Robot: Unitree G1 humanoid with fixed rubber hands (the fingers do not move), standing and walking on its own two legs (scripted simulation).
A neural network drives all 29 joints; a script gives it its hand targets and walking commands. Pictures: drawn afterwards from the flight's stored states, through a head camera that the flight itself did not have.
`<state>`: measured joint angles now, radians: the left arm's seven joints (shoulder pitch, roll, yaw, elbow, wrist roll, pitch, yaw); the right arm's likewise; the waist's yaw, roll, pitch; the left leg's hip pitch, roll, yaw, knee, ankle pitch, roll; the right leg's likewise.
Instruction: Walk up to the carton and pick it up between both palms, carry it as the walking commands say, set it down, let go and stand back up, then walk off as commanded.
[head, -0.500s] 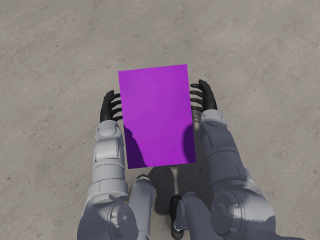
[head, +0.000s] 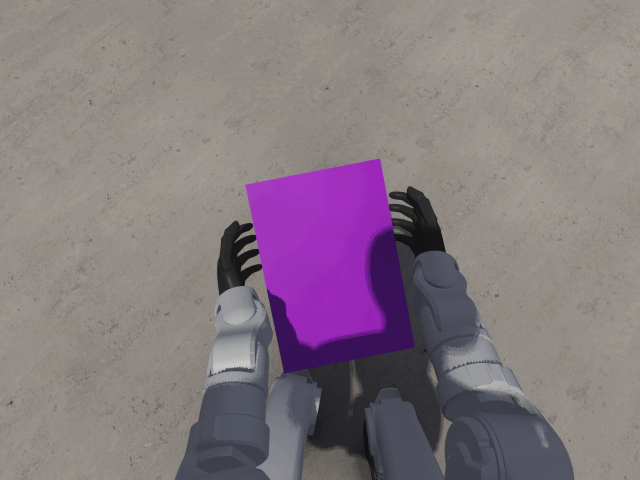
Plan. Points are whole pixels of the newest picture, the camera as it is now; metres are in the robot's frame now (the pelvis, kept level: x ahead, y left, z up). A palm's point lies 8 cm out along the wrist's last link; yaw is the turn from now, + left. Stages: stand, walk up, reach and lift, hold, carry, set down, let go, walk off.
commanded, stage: set down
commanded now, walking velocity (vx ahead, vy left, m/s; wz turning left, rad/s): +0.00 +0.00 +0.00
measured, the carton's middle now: (328, 258) +0.42 +0.04 -0.18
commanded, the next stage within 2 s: none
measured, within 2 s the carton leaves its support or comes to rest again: neither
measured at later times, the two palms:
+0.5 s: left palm (245, 292) +0.35 +0.16 -0.19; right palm (405, 255) +0.43 -0.07 -0.17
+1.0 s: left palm (250, 283) +0.39 +0.17 -0.29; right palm (388, 250) +0.46 -0.06 -0.25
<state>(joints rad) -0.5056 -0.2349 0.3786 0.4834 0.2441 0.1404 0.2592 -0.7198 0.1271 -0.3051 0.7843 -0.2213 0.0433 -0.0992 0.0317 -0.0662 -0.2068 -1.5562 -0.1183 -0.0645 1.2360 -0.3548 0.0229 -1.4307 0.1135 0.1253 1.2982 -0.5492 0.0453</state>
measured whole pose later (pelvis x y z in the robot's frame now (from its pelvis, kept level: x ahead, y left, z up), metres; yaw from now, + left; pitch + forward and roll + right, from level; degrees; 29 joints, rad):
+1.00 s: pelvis -0.06 -0.03 -0.15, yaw -3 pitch +44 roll -3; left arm -0.99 -0.06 0.51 0.65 0.26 0.22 0.21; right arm -1.21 0.03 -0.32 0.95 -0.21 0.14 -0.19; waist 0.09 -0.11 -0.02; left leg -2.11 -0.10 -0.09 1.74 -0.40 -0.05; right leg -1.99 0.20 0.04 1.83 -0.62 0.04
